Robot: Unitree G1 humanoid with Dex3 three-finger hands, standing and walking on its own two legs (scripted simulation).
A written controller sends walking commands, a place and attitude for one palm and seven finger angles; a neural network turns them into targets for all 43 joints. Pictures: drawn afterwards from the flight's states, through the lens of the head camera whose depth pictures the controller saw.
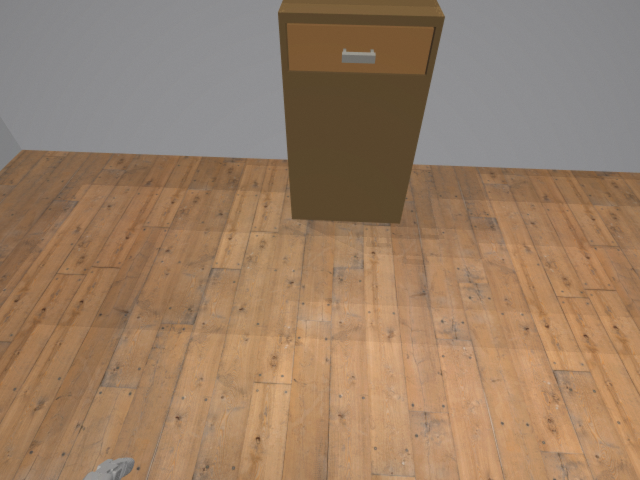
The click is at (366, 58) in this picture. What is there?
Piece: drawer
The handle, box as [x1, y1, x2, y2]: [342, 48, 375, 63]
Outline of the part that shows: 343,48 342,62 374,63 375,53 373,52 373,49 370,49 369,52 346,52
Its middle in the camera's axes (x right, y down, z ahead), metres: +0.12 -0.58 +1.21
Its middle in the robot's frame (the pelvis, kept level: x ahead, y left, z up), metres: +1.30 -0.05 -0.01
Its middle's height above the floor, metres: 0.76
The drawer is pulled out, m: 0.00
